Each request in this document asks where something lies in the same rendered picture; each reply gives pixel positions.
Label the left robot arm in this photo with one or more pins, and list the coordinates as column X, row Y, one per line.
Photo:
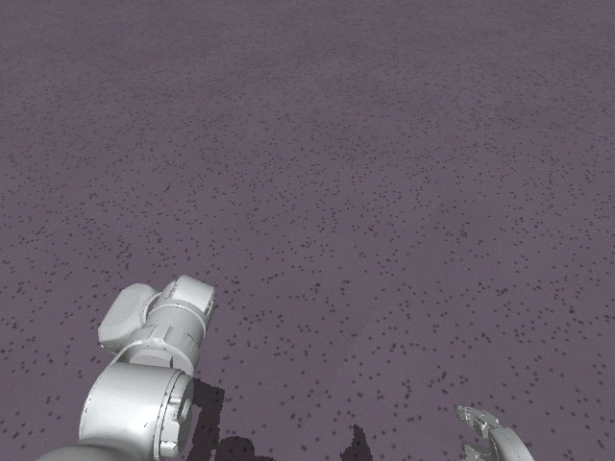
column 140, row 407

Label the left robot hand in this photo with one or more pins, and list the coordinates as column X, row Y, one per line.
column 123, row 318

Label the right robot hand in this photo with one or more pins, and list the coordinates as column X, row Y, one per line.
column 504, row 443

